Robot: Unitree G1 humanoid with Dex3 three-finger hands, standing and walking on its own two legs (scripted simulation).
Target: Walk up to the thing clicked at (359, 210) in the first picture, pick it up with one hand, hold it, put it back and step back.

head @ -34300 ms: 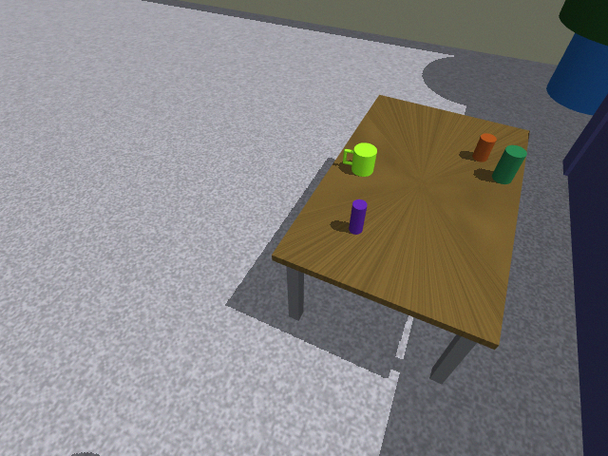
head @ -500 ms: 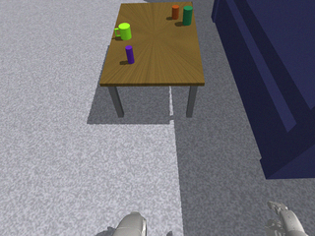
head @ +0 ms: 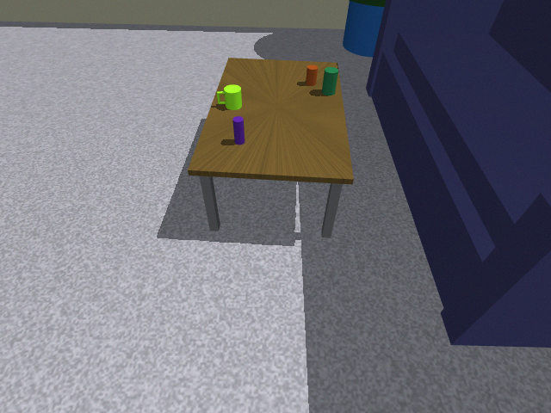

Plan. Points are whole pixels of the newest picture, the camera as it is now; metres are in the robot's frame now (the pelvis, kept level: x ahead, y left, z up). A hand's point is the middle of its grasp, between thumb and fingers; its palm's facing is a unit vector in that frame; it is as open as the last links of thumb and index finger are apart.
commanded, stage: step back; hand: left
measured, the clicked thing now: (238, 130) +1.20 +0.17 -0.31
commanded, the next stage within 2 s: stand in 0.66 s
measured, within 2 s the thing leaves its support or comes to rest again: neither
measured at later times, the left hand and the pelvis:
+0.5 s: hand out of the picture +0.10 +0.28 -0.15, palm faces +0.06 -0.92 -0.38, open 7.4 cm; pelvis +0.05 +0.01 -0.01, yaw +1 degrees
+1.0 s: hand out of the picture +0.13 +0.27 -0.14, palm faces +0.00 -0.94 -0.34, open 7.3 cm; pelvis +0.05 +0.01 +0.01, yaw +1 degrees
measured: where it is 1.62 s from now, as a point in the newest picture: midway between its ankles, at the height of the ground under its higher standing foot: outside the picture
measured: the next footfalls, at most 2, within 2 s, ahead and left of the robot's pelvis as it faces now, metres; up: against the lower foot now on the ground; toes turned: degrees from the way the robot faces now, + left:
right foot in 0.06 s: +0.09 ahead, -0.12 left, +0.00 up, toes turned -2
left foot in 0.40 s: +0.12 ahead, +0.14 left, +0.00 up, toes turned +3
